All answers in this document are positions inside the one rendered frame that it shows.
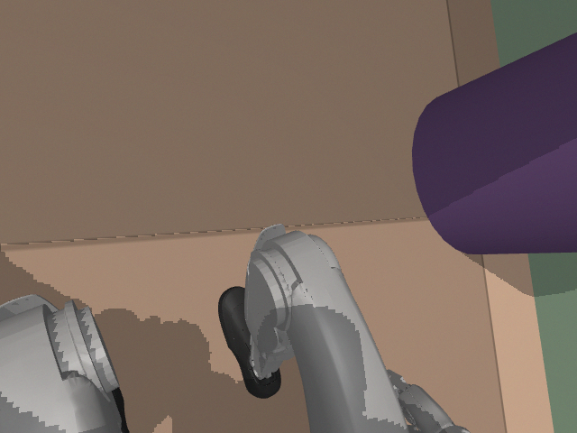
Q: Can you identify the right robot hand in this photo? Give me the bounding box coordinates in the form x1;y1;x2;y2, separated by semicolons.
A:
387;369;455;433

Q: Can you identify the right robot foot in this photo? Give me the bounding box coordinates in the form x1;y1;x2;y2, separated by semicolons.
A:
218;286;281;399

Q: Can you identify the left robot foot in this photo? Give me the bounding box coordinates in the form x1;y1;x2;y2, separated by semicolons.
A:
112;387;130;433

